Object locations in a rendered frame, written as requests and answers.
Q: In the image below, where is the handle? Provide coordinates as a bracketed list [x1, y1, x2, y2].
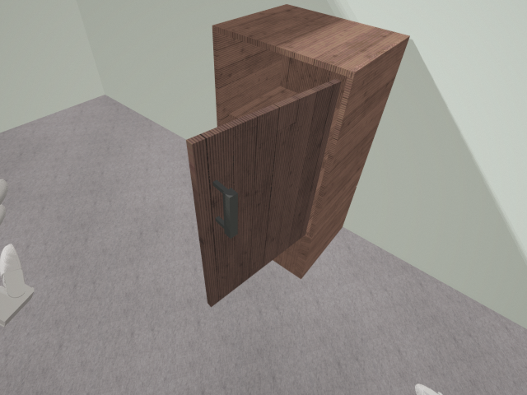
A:
[213, 180, 238, 239]

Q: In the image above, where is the left robot hand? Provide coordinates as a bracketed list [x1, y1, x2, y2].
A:
[0, 179, 34, 328]

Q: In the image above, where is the cupboard door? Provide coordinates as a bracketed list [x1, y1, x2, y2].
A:
[186, 79, 341, 307]

